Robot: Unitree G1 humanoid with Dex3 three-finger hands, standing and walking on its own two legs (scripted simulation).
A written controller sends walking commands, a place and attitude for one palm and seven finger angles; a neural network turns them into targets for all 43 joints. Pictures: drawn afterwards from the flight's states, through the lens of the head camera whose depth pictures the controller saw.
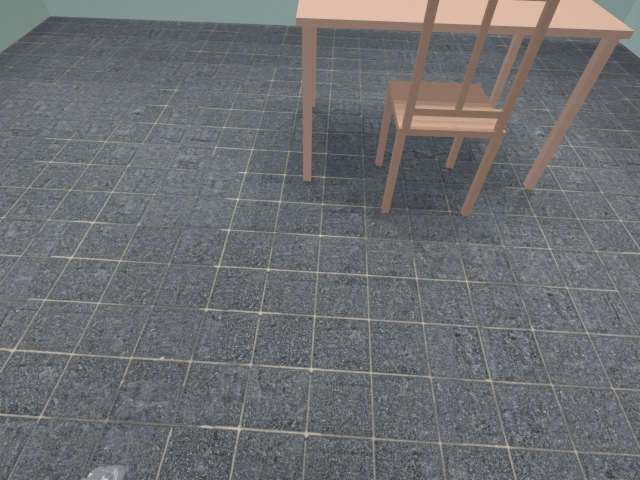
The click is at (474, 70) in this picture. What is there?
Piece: chair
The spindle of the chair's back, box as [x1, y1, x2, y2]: [455, 0, 497, 109]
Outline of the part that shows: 497,0 488,1 455,106 456,109 462,108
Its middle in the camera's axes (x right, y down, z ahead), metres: +0.50 -0.59 +1.27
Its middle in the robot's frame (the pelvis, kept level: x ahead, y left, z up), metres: +1.37 -0.43 -0.06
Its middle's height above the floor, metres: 0.71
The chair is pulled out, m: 0.00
